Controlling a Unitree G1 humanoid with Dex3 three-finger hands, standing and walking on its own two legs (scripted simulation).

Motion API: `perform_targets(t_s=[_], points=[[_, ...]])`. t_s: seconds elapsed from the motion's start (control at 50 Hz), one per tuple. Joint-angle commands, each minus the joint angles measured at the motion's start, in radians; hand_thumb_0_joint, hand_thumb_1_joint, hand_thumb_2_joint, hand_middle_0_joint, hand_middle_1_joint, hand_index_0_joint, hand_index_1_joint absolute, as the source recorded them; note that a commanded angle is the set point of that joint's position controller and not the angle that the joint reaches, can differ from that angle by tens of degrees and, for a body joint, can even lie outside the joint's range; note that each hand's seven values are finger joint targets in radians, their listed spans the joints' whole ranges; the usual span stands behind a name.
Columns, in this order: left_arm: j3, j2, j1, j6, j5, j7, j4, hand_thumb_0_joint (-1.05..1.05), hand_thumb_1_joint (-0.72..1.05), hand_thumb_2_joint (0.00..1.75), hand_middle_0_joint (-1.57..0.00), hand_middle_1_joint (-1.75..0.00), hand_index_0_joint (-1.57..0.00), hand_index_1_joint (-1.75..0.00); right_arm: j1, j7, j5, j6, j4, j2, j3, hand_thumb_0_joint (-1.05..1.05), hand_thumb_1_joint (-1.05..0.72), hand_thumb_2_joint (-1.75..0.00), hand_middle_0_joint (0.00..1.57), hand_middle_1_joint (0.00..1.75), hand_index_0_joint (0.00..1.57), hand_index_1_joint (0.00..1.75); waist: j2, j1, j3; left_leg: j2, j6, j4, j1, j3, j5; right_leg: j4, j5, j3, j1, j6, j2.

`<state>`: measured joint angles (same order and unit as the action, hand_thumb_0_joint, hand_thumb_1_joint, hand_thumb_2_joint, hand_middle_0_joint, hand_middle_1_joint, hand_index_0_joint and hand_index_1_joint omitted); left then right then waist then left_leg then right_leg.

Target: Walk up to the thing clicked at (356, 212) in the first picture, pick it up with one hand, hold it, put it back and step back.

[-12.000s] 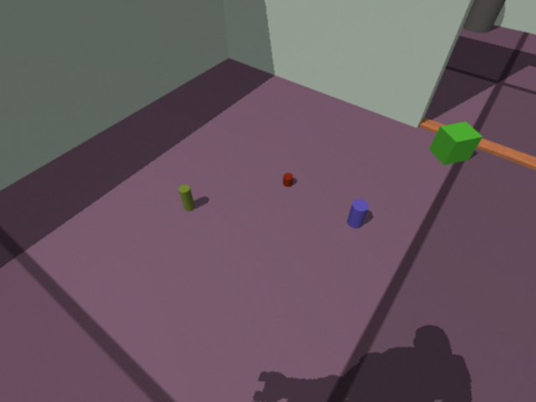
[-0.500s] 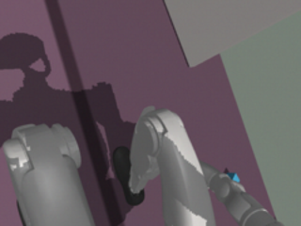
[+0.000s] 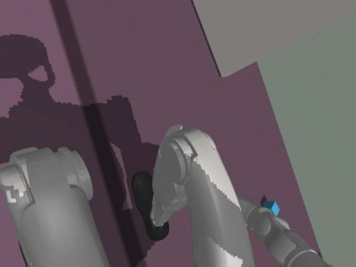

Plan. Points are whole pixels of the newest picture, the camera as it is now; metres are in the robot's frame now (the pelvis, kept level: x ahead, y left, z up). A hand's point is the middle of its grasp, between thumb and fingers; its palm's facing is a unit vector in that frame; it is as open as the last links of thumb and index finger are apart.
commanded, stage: settle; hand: left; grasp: from the side
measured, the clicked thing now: out of the picture +0.41 +0.30 -0.21
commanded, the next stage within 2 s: lift in 1.86 s
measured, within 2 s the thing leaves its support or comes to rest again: leaves its support in 0.10 s
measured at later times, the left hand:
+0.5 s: hand out of the picture +0.40 +0.33 -0.11, palm faces +0.46 -0.89 -0.01, open 10.1 cm
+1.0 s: hand out of the picture +0.38 +0.33 -0.01, palm faces +0.43 -0.90 -0.06, open 10.1 cm
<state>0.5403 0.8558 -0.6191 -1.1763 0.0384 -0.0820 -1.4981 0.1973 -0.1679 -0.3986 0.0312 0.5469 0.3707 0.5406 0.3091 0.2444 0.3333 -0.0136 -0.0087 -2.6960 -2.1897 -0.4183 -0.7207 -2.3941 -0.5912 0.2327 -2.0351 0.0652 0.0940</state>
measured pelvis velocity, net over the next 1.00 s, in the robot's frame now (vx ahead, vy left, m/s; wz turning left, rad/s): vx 0.02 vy -0.02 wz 0.14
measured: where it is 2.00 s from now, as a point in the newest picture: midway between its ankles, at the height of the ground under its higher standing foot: (110, 242)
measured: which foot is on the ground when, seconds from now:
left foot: down 0.00-1.00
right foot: down 0.00-1.00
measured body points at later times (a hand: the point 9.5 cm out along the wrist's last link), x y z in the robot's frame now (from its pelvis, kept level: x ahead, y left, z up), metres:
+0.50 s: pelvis +0.00 -0.01 +0.01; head +0.19 +0.19 +0.37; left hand +0.37 +0.37 -0.11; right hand +0.20 -0.24 -0.02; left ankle +0.08 +0.12 -0.25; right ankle +0.15 -0.13 -0.24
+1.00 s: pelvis +0.02 -0.02 +0.05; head +0.21 +0.11 +0.44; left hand +0.35 +0.38 +0.00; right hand +0.22 -0.24 -0.05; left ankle +0.08 +0.12 -0.25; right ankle +0.16 -0.14 -0.24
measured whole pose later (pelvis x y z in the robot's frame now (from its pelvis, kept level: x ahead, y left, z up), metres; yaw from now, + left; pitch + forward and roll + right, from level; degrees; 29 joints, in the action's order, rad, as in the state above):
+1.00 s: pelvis +0.02 -0.02 +0.05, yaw +8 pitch +27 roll -10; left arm 0.43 0.51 -0.50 -0.71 0.14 0.12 -0.86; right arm -0.01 -0.12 -0.13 0.08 0.63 0.29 0.16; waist 0.06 0.12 -0.02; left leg -0.01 -0.03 -2.45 -2.24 -0.21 -0.69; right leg -2.33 -0.66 0.09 -2.15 0.05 0.00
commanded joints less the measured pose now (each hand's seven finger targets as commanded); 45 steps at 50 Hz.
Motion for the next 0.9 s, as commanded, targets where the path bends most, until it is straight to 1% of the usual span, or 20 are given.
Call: perform_targets(t_s=[0.0,0.02,0.06,0.08,0.12,0.2,0.26,0.3,0.38,0.42,0.44,0.48,0.52,0.56,0.6,0.68,0.7,0.76,0.84,0.88], points=[[0.013,0.176,-0.193,-0.071,-0.005,-0.004,0.160,0.00,0.40,1.22,-1.12,-1.23,-1.10,-1.26,-0.016,0.023,-0.003,0.016,-0.008,0.376,-0.138,0.00,-0.90,-0.90,0.20,0.30,0.20,0.30,-0.625,0.110,-0.542,-0.076,-0.039,0.380,0.406,0.088,0.148,0.116,0.155,0.142,0.223,-0.063,0.019],[0.000,0.151,-0.193,-0.068,-0.001,-0.003,0.166,0.00,0.42,1.24,-1.13,-1.25,-1.12,-1.27,-0.014,0.021,-0.005,0.017,-0.015,0.371,-0.137,0.00,-0.90,-0.90,0.20,0.30,0.20,0.30,-0.616,0.115,-0.549,-0.073,-0.037,0.373,0.397,0.093,0.155,0.122,0.166,0.144,0.240,-0.060,0.018],[0.028,0.176,-0.175,-0.059,0.001,-0.009,0.181,0.00,0.39,1.24,-1.15,-1.26,-1.13,-1.29,-0.027,0.020,0.000,0.019,-0.010,0.373,-0.142,0.00,-0.90,-0.90,0.20,0.30,0.20,0.30,-0.622,0.098,-0.557,-0.074,-0.036,0.377,0.400,0.096,0.164,0.120,0.170,0.140,0.237,-0.063,0.018],[-0.006,0.133,-0.197,-0.059,0.000,-0.005,0.202,0.00,0.38,1.25,-1.16,-1.28,-1.14,-1.31,-0.017,0.017,0.001,0.020,-0.019,0.370,-0.146,0.00,-0.90,-0.90,0.20,0.30,0.20,0.30,-0.623,0.111,-0.551,-0.073,-0.040,0.387,0.400,0.091,0.153,0.120,0.158,0.144,0.226,-0.062,0.014],[0.020,0.160,-0.178,-0.043,-0.008,-0.007,0.222,0.00,0.38,1.26,-1.19,-1.30,-1.17,-1.33,-0.034,0.017,0.003,0.024,-0.007,0.371,-0.162,0.00,-0.90,-0.90,0.20,0.30,0.20,0.30,-0.642,0.096,-0.561,-0.074,-0.039,0.392,0.412,0.099,0.144,0.124,0.151,0.134,0.221,-0.063,0.013],[-0.013,0.109,-0.170,-0.009,-0.005,0.009,0.318,0.00,0.34,1.29,-1.22,-1.35,-1.21,-1.37,-0.045,0.012,0.017,0.024,-0.006,0.364,-0.190,0.00,-0.90,-0.90,0.20,0.30,0.20,0.30,-0.667,0.086,-0.602,-0.068,-0.041,0.406,0.422,0.115,0.148,0.128,0.157,0.124,0.216,-0.066,0.008],[-0.006,0.106,-0.143,0.026,0.002,0.013,0.375,0.00,0.35,1.29,-1.22,-1.35,-1.21,-1.37,-0.069,0.010,0.035,0.023,-0.004,0.354,-0.212,0.00,-0.89,-0.90,0.20,0.30,0.20,0.30,-0.659,0.063,-0.639,-0.064,-0.037,0.412,0.421,0.129,0.157,0.132,0.162,0.112,0.215,-0.070,0.006],[-0.035,0.064,-0.161,0.047,0.012,0.019,0.418,0.00,0.31,1.29,-1.25,-1.37,-1.24,-1.39,-0.064,0.006,0.050,0.021,-0.011,0.349,-0.231,0.00,-0.89,-0.90,0.20,0.30,0.20,0.30,-0.663,0.063,-0.627,-0.058,-0.035,0.429,0.387,0.133,0.103,0.137,0.126,0.107,0.184,-0.073,0.000],[-0.040,0.041,-0.125,0.098,0.020,0.033,0.521,0.00,0.30,1.27,-1.23,-1.35,-1.23,-1.37,-0.104,0.004,0.078,0.018,0.001,0.335,-0.274,0.00,-0.89,-0.90,0.20,0.30,0.20,0.30,-0.674,0.023,-0.698,-0.055,-0.034,0.446,0.418,0.152,0.119,0.144,0.135,0.084,0.172,-0.078,-0.004],[-0.090,-0.014,-0.156,0.123,0.030,0.046,0.567,0.00,0.29,1.26,-1.25,-1.35,-1.24,-1.37,-0.114,0.002,0.095,0.014,-0.004,0.316,-0.286,0.00,-0.89,-0.90,0.20,0.30,0.20,0.30,-0.672,0.029,-0.707,-0.046,-0.029,0.457,0.389,0.166,0.104,0.151,0.128,0.073,0.169,-0.081,-0.008],[-0.062,-0.002,-0.134,0.139,0.037,0.051,0.589,0.00,0.27,1.25,-1.25,-1.35,-1.24,-1.37,-0.116,0.004,0.107,0.012,-0.004,0.313,-0.300,0.00,-0.89,-0.90,0.20,0.30,0.20,0.30,-0.655,0.007,-0.710,-0.047,-0.025,0.460,0.379,0.170,0.094,0.155,0.120,0.065,0.153,-0.082,-0.009],[-0.102,-0.045,-0.140,0.171,0.037,0.068,0.608,0.00,0.25,1.25,-1.25,-1.35,-1.25,-1.37,-0.151,0.005,0.122,0.016,0.018,0.298,-0.315,0.00,-0.89,-0.90,0.20,0.30,0.20,0.30,-0.657,0.010,-0.706,-0.044,-0.022,0.479,0.367,0.174,0.044,0.168,0.081,0.057,0.133,-0.083,-0.014],[-0.079,-0.054,-0.094,0.202,0.049,0.079,0.638,0.00,0.26,1.25,-1.25,-1.36,-1.25,-1.38,-0.165,0.007,0.141,0.017,0.017,0.293,-0.342,0.00,-0.88,-0.90,0.20,0.30,0.20,0.30,-0.645,-0.028,-0.723,-0.038,-0.020,0.503,0.368,0.181,0.023,0.174,0.056,0.046,0.113,-0.084,-0.022],[-0.071,-0.035,-0.136,0.226,0.058,0.090,0.735,0.00,0.27,1.24,-1.25,-1.35,-1.25,-1.37,-0.184,0.010,0.160,0.017,0.015,0.278,-0.361,0.00,-0.88,-0.90,0.20,0.30,0.20,0.30,-0.670,-0.046,-0.779,-0.031,-0.015,0.502,0.364,0.202,0.038,0.175,0.070,0.029,0.124,-0.089,-0.023],[-0.104,-0.104,-0.124,0.264,0.072,0.105,0.733,0.00,0.23,1.23,-1.26,-1.35,-1.26,-1.37,-0.196,0.015,0.180,0.017,0.019,0.261,-0.377,0.00,-0.88,-0.90,0.20,0.30,0.20,0.30,-0.630,-0.040,-0.780,-0.029,-0.013,0.513,0.360,0.206,0.036,0.185,0.063,0.019,0.102,-0.092,-0.028],[-0.115,-0.133,-0.100,0.318,0.076,0.123,0.746,0.00,0.26,1.22,-1.23,-1.33,-1.22,-1.35,-0.220,0.028,0.211,0.025,0.018,0.239,-0.410,0.00,-0.88,-0.90,0.20,0.30,0.20,0.30,-0.613,-0.067,-0.808,-0.020,-0.005,0.543,0.353,0.228,0.011,0.209,0.029,-0.002,0.087,-0.098,-0.037],[-0.099,-0.108,-0.133,0.323,0.077,0.130,0.798,0.00,0.27,1.23,-1.23,-1.33,-1.23,-1.35,-0.232,0.033,0.217,0.025,0.022,0.232,-0.419,0.00,-0.88,-0.90,0.20,0.30,0.20,0.30,-0.610,-0.072,-0.824,-0.020,-0.002,0.542,0.355,0.232,0.014,0.215,0.029,-0.009,0.097,-0.098,-0.036],[-0.124,-0.159,-0.131,0.349,0.093,0.159,0.812,0.00,0.26,1.23,-1.23,-1.33,-1.23,-1.35,-0.251,0.042,0.234,0.028,0.025,0.219,-0.439,0.00,-0.88,-0.90,0.20,0.30,0.20,0.30,-0.591,-0.074,-0.868,-0.012,0.003,0.542,0.364,0.253,0.048,0.229,0.052,-0.027,0.110,-0.100,-0.042],[-0.068,-0.135,-0.128,0.374,0.107,0.170,0.829,0.00,0.26,1.24,-1.23,-1.35,-1.23,-1.36,-0.273,0.056,0.257,0.035,0.020,0.210,-0.463,0.00,-0.88,-0.90,0.20,0.30,0.20,0.30,-0.585,-0.105,-0.919,-0.009,0.002,0.574,0.393,0.261,0.063,0.239,0.049,-0.041,0.121,-0.100,-0.053],[-0.080,-0.141,-0.147,0.379,0.114,0.183,0.860,0.00,0.23,1.23,-1.23,-1.34,-1.22,-1.36,-0.278,0.061,0.264,0.033,0.027,0.186,-0.469,0.00,-0.89,-0.90,0.20,0.30,0.20,0.30,-0.564,-0.111,-0.961,-0.001,0.013,0.554,0.356,0.293,0.062,0.258,0.043,-0.059,0.165,-0.099,-0.050]])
